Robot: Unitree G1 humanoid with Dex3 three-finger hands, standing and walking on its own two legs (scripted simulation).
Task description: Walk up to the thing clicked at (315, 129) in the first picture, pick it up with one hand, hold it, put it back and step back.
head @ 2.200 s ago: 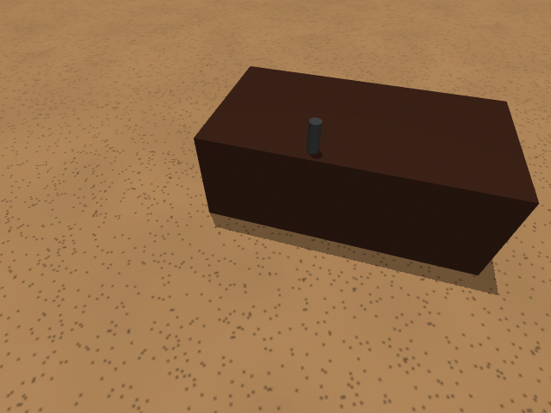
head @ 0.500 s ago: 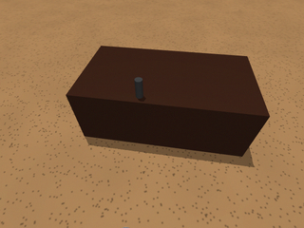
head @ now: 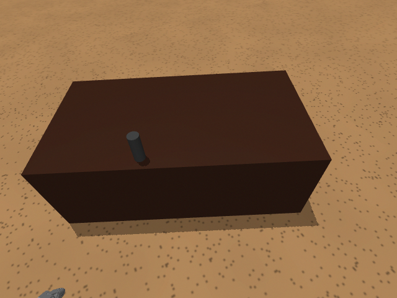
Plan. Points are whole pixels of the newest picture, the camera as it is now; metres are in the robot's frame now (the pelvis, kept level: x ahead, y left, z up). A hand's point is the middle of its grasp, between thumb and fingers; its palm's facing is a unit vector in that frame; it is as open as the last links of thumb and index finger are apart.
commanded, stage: walk up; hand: left
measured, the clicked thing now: (136, 147) +0.73 +0.25 -0.23
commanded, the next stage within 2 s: none
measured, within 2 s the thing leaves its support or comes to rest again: neither
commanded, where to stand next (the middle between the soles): +0.36 +0.04 m, yaw +1 degrees
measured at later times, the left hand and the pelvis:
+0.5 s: hand (61, 289) +0.21 +0.33 -0.14, palm faces -0.06 -0.93 -0.36, open 7.4 cm; pelvis +0.17 +0.05 +0.01, yaw -1 degrees
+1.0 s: hand (88, 217) +0.38 +0.31 -0.13, palm faces -0.05 -0.91 -0.41, open 7.4 cm; pelvis +0.29 +0.04 +0.00, yaw +0 degrees
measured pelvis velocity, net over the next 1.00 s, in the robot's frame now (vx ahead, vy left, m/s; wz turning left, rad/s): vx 0.29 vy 0.04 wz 0.00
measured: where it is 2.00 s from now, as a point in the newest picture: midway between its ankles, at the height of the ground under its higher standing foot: (197, 287)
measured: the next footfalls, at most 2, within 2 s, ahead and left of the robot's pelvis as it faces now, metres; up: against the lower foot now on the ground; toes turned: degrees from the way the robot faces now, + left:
left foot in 0.34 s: +0.27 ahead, +0.16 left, +0.00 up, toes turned +5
right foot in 0.74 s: +0.38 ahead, -0.10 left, +0.00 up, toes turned -2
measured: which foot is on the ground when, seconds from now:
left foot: up 0.00-0.32, down 0.34-0.74, up 0.76-0.96, down 0.98-1.00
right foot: down 0.00-0.36, up 0.38-0.72, down 0.74-1.00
